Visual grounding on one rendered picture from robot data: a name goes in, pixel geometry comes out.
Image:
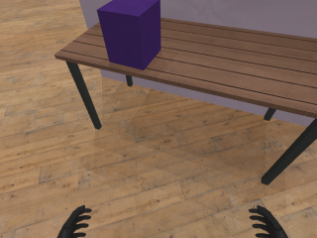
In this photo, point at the table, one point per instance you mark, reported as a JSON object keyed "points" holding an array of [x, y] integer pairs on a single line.
{"points": [[272, 70]]}

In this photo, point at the carton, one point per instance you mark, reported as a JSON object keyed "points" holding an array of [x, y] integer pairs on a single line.
{"points": [[131, 31]]}

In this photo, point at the robot right hand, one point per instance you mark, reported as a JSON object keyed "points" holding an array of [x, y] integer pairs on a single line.
{"points": [[272, 226]]}

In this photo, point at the robot left hand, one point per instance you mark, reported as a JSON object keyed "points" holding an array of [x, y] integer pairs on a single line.
{"points": [[68, 228]]}

